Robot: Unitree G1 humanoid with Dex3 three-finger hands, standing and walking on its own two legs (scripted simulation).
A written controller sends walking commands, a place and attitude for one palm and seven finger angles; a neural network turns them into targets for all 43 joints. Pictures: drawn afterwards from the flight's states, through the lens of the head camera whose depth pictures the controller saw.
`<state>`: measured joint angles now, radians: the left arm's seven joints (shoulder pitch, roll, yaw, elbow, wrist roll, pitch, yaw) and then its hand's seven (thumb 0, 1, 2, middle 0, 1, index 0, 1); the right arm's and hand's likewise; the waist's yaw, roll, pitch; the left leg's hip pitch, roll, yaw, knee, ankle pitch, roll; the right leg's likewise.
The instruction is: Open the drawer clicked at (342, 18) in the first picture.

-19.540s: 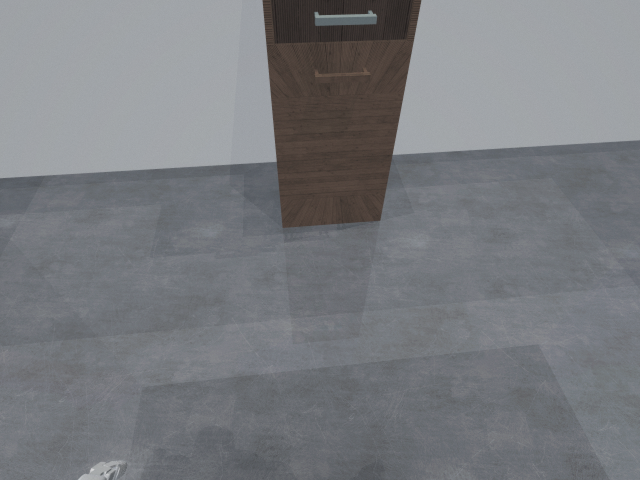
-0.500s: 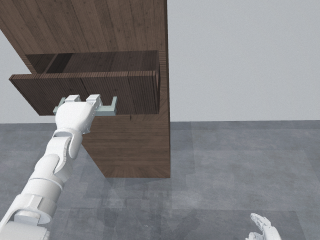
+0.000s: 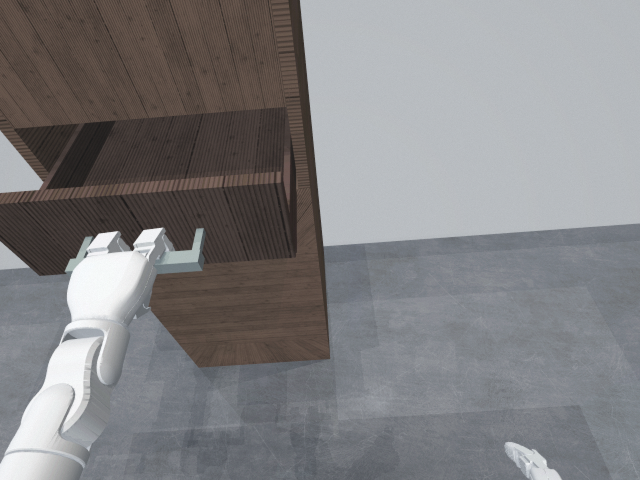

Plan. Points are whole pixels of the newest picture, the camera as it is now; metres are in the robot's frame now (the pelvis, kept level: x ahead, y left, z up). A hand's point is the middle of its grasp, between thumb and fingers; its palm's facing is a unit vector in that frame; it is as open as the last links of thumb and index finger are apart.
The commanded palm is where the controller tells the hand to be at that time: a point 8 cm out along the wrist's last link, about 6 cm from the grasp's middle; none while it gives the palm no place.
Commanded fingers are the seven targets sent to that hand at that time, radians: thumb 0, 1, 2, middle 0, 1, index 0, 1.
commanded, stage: pull the drawer open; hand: left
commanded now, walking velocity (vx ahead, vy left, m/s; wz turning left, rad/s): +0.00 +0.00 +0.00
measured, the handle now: (140, 252) +0.37 +0.26 +0.09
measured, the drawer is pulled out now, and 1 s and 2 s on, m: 0.15 0.30 0.30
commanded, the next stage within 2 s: open the thumb to release the handle in 0.90 s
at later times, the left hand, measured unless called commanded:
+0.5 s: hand (116, 387) +0.21 +0.24 +0.06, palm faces +0.03 -0.09 -1.00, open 5.7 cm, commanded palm +0.15 +0.24 +0.12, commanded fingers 0.00 0.90 0.90 -0.40 -1.35 -0.40 -1.35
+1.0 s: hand (104, 426) +0.17 +0.23 +0.06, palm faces +0.05 -0.08 -1.00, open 5.8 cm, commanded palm +0.14 +0.24 +0.12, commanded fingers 0.00 0.83 0.87 -0.40 -1.34 -0.40 -1.34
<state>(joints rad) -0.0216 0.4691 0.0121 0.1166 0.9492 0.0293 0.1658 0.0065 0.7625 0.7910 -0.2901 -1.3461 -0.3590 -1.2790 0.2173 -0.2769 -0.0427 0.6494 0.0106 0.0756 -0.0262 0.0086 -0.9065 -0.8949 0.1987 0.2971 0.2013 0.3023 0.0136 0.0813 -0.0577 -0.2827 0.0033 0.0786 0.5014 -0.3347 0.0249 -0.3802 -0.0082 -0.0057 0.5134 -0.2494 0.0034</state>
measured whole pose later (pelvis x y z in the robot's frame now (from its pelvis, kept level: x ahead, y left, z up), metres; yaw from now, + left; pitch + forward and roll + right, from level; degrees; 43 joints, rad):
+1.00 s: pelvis +0.00 +0.00 -0.01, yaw +0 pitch +4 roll -1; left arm 0.63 0.47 0.00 -0.42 0.93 0.05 0.29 0.02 0.71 0.83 -0.31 -1.30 -0.38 -1.31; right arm 0.13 -0.26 0.00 0.59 -0.02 0.08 0.00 0.01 -0.91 -0.90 0.20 0.30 0.20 0.30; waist 0.08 0.09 -0.06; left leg -0.28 0.02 0.06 0.61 -0.40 0.02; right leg -0.37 0.00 -0.02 0.60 -0.31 0.00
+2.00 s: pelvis -0.03 -0.01 +0.00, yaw +3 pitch +0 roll +0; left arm 0.22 0.40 -0.13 -0.16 1.01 0.10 0.18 0.00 -0.49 0.30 -0.33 -1.20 -0.38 -1.28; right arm 0.08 -0.22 0.03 0.67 -0.02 0.07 -0.03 0.01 -0.91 -0.89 0.20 0.30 0.20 0.30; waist 0.14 0.10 0.00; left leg -0.20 -0.01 0.02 0.51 -0.30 0.02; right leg -0.28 -0.03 -0.06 0.52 -0.24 -0.01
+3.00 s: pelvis -0.05 -0.01 +0.01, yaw +3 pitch -4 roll +1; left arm 0.00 0.61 0.03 -0.37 0.78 0.17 -0.15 0.00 -0.50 0.30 -0.33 -1.20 -0.32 -1.20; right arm 0.04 -0.27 0.06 0.63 0.03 0.08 0.00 0.01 -0.91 -0.90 0.20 0.30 0.20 0.30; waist 0.12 0.15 0.01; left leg -0.09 -0.02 0.03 0.39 -0.22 0.01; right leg -0.18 -0.03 -0.05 0.42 -0.17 -0.01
